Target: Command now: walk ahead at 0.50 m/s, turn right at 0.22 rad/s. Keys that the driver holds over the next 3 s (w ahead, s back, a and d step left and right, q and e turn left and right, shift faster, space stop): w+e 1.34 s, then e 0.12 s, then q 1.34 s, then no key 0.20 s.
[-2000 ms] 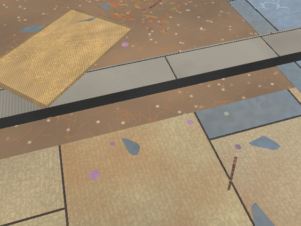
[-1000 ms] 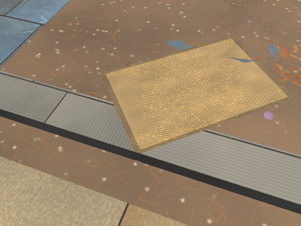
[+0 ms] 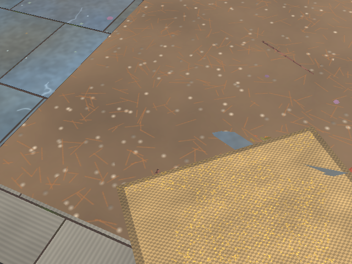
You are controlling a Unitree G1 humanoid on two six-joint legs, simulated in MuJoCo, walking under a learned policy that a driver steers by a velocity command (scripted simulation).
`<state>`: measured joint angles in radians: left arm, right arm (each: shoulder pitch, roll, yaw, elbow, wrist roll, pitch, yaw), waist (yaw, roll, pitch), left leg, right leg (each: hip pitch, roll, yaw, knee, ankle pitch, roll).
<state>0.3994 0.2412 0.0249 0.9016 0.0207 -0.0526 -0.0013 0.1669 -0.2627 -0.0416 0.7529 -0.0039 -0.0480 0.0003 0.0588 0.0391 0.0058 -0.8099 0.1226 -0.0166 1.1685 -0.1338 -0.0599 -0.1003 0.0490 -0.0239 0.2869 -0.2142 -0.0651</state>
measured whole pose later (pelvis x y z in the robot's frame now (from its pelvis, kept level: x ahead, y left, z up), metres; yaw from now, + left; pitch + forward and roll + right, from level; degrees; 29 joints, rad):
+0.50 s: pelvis +0.28 +0.03 +0.07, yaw -15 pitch +0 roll +2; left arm 0.15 0.27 0.07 0.70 -0.02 0.01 -0.01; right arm 0.36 -0.23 -0.07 0.91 -0.02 -0.08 -0.03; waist -0.05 -0.02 -0.01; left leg -0.11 0.07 0.25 0.37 -0.25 -0.02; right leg -0.72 -0.09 -0.01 1.07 -0.16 -0.04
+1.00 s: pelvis +0.52 -0.12 +0.08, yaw -33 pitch +2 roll +1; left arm 0.41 0.23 0.07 0.75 -0.02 -0.06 0.01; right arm -0.02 -0.27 -0.06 0.73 0.00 -0.10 0.01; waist 0.08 0.04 0.03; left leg -0.66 0.07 -0.08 0.70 -0.02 -0.04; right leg -0.11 0.09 0.09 0.31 -0.22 -0.09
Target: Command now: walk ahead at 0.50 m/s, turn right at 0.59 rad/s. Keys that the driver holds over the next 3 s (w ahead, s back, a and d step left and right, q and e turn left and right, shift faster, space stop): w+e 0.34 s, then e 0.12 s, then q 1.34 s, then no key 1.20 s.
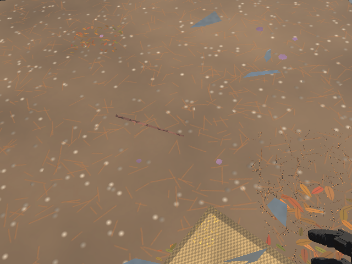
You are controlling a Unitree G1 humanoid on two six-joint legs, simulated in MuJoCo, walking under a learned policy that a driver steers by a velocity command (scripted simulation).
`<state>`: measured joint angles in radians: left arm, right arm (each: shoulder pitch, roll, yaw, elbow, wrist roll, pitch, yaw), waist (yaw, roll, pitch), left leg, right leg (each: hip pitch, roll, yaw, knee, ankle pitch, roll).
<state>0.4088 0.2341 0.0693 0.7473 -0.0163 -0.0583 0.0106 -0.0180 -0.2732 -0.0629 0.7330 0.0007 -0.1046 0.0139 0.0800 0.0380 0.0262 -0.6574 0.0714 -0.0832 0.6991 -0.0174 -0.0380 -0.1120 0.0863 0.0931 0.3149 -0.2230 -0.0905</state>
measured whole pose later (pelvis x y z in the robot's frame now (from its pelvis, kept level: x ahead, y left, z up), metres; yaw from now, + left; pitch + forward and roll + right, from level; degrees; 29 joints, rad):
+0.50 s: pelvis +0.29 +0.04 +0.00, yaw -18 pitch +1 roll +2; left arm 0.14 0.31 0.08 0.61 -0.01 -0.01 0.00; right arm 0.27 -0.28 -0.08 0.87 0.00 -0.08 0.00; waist -0.07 -0.04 0.06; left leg -0.11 -0.02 0.15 0.30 -0.22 0.03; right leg -0.69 -0.09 0.04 0.86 -0.12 0.01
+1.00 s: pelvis +0.40 +0.00 -0.02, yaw -8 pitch +1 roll -2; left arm 0.09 0.27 0.07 0.74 0.00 0.01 0.04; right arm 0.18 -0.30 -0.06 0.80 0.01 0.06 0.00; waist -0.02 0.00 0.03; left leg -0.38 0.06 0.05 0.74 -0.33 -0.02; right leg -0.33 -0.07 -0.18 0.50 -0.18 0.00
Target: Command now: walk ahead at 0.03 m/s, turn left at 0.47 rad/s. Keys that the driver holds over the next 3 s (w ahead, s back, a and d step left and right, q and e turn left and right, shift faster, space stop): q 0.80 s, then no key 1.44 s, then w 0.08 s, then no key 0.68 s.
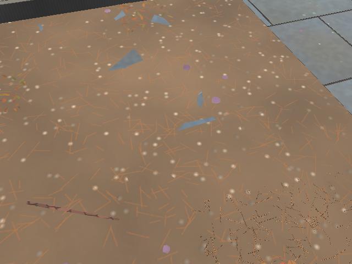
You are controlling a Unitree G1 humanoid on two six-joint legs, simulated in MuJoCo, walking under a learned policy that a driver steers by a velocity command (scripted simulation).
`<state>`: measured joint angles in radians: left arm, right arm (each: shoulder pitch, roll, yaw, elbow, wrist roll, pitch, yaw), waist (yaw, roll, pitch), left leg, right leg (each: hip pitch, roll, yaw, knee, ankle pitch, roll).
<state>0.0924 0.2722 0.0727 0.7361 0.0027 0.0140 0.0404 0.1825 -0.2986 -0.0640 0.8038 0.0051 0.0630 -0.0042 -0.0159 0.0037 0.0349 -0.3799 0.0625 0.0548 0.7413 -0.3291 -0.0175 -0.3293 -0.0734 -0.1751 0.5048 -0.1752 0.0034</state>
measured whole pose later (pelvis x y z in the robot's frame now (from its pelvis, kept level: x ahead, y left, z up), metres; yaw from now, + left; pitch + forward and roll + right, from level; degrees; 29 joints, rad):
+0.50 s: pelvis +0.03 +0.00 +0.01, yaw +18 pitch +3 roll -1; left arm 0.07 0.29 0.08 0.77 -0.01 -0.02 0.02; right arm 0.17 -0.32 -0.08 0.68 0.02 0.05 -0.03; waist -0.03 0.02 0.03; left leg -0.31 -0.10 -0.21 0.52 -0.24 0.04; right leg -0.31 0.05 0.09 0.53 -0.27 0.06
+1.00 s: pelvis +0.02 +0.03 +0.00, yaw +33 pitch +1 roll +0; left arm 0.14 0.33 0.07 0.78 0.00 0.02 0.01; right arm 0.16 -0.29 -0.06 0.60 -0.01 0.05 0.00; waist 0.02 -0.04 0.06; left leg -0.30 -0.01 0.01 0.56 -0.28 0.04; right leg -0.35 -0.09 -0.04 0.82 -0.53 0.06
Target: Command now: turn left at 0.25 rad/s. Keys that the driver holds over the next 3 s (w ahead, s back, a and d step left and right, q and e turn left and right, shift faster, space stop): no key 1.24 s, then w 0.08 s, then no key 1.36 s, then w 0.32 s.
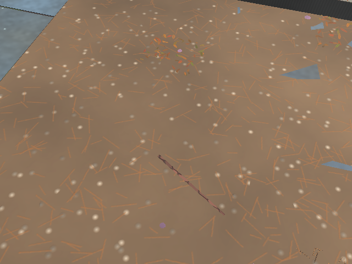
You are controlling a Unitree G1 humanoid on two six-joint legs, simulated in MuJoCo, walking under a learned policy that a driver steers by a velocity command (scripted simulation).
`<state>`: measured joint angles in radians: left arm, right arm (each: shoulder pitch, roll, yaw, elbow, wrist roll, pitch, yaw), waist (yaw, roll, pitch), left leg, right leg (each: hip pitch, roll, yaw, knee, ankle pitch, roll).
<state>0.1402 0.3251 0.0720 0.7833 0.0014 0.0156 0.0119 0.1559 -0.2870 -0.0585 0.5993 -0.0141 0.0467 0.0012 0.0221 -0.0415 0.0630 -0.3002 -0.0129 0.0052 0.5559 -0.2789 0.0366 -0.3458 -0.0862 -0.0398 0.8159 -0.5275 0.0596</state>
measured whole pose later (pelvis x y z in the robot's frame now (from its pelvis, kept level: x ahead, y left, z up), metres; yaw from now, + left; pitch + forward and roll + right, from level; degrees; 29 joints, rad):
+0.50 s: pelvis +0.01 +0.00 +0.00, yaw +2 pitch -1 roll +0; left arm 0.18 0.26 0.03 0.88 0.01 -0.01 0.02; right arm 0.17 -0.24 -0.03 0.78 -0.02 0.02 -0.01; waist 0.00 0.01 0.03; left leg -0.21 -0.04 -0.02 0.50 -0.26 0.03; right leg -0.19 -0.03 0.00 0.50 -0.30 0.03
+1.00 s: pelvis +0.01 -0.01 +0.01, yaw +1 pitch -2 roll +0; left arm 0.17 0.25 0.02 1.03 0.00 0.00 0.03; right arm 0.18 -0.24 -0.04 0.97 0.00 0.01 -0.03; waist 0.01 0.00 0.05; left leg -0.18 -0.02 -0.02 0.48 -0.26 0.01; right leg -0.15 -0.02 0.00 0.47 -0.28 0.02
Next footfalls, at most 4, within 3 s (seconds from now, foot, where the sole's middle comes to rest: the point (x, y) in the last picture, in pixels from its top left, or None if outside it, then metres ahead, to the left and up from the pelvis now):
0.28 right None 0.04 -0.13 -0.77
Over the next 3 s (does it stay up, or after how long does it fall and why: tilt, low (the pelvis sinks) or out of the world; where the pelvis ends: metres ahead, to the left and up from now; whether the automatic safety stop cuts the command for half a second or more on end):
stays up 0.06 0.01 0.00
